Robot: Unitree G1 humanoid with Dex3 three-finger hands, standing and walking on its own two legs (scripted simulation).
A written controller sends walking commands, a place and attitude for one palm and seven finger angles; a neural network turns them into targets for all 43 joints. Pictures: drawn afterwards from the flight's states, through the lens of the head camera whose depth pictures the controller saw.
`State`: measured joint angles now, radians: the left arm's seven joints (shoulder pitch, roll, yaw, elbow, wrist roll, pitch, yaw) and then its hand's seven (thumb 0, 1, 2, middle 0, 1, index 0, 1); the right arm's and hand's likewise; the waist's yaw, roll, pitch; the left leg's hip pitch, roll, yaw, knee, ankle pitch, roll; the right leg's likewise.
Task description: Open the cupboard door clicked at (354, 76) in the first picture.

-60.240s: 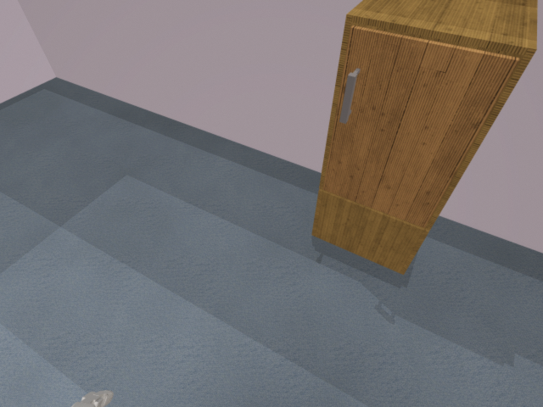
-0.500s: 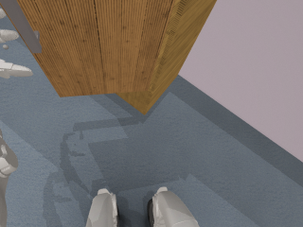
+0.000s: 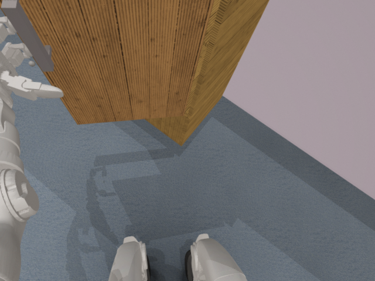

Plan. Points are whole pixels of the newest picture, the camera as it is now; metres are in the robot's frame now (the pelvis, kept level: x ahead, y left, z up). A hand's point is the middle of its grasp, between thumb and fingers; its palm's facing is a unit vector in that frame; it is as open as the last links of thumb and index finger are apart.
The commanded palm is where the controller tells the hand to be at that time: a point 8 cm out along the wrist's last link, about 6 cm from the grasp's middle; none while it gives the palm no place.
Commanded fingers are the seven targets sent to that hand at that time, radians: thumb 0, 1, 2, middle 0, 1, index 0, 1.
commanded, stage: slide the fingers in behind the handle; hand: left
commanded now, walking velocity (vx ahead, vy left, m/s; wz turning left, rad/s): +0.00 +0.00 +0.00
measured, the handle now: (32, 32) +0.59 +0.25 +0.08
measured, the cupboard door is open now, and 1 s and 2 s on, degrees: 46 46 57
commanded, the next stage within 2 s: close the thumb around the handle in 0.70 s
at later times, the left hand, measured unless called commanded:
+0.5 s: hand (43, 63) +0.53 +0.23 +0.07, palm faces +0.10 -0.99 -0.01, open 14.0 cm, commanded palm +0.51 +0.27 +0.07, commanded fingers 0.00 -0.50 0.30 -0.30 -1.20 -0.30 -1.20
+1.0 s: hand (45, 63) +0.53 +0.22 +0.07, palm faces +0.09 -1.00 -0.01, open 12.9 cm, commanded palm +0.51 +0.26 +0.07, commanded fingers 0.00 0.12 0.56 -0.34 -1.27 -0.34 -1.27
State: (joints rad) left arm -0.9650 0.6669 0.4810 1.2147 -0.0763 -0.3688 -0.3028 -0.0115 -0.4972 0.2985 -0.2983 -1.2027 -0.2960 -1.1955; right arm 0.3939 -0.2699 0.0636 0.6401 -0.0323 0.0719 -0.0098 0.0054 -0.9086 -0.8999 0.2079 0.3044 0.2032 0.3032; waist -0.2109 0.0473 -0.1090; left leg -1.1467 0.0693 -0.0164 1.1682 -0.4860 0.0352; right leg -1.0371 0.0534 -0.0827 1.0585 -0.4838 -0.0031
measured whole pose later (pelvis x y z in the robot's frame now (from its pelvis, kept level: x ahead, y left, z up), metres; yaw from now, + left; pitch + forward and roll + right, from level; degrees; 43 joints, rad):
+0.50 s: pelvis +0.00 -0.01 +0.00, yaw +0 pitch +26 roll -5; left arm -0.98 0.65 0.48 1.24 -0.06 -0.38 -0.25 -0.01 -0.50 0.30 -0.30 -1.20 -0.30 -1.20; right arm 0.39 -0.27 0.06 0.64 -0.03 0.06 -0.01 0.01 -0.91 -0.90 0.21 0.30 0.20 0.30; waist -0.22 0.05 -0.11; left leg -1.15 0.07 -0.01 1.17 -0.48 0.03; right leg -1.05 0.06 -0.08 1.08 -0.49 -0.01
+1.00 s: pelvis +0.00 +0.00 +0.00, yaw +0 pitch +26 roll -6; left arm -0.95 0.59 0.45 1.21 -0.07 -0.38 -0.23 -0.01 -0.33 0.37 -0.31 -1.22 -0.31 -1.21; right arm 0.40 -0.26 0.05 0.65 -0.04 0.07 0.00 0.01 -0.91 -0.90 0.21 0.30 0.20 0.30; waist -0.21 0.05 -0.12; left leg -1.12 0.06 -0.01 1.16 -0.49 0.04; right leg -1.02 0.05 -0.07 1.05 -0.49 0.00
